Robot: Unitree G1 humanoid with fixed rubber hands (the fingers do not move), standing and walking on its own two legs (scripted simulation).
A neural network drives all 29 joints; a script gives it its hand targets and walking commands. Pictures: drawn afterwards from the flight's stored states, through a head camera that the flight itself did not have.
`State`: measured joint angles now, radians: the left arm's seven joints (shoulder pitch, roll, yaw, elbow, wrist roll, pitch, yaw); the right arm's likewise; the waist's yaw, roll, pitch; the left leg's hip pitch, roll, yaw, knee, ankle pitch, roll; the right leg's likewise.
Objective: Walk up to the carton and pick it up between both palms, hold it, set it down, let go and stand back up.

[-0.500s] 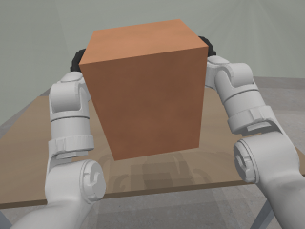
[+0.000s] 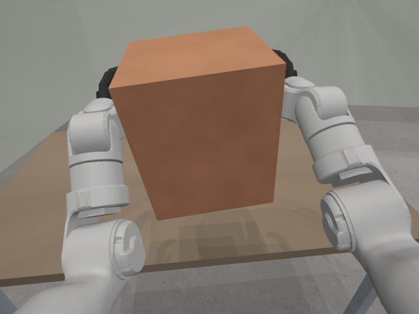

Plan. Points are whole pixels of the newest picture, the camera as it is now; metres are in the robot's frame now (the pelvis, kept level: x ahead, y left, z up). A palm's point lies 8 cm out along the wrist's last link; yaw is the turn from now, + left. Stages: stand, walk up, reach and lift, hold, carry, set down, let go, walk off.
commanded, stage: hold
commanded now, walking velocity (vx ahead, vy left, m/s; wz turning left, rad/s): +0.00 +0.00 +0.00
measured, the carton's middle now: (202, 123) +0.36 +0.00 +0.27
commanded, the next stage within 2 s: set down in 0.28 s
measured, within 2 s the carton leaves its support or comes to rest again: neither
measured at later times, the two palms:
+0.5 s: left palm (116, 104) +0.37 +0.15 +0.31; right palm (292, 86) +0.36 -0.15 +0.33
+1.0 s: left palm (110, 118) +0.40 +0.17 +0.27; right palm (262, 123) +0.41 -0.13 +0.24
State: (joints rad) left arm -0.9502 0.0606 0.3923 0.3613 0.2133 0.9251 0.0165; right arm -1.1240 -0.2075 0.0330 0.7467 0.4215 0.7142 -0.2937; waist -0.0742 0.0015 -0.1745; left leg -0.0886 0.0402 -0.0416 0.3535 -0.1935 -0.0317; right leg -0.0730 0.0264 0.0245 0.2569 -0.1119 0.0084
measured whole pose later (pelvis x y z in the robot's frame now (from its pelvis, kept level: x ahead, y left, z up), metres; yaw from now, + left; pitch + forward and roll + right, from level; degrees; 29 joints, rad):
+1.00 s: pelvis +0.00 +0.01 +0.00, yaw +0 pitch -4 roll -1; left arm -0.99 0.07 0.37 0.55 0.30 0.64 -0.01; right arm -0.98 -0.13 -0.04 0.86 0.24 0.31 -0.21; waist -0.03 -0.01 -0.06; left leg -0.09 0.03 -0.04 0.35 -0.20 -0.03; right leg -0.07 0.02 0.02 0.25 -0.11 0.01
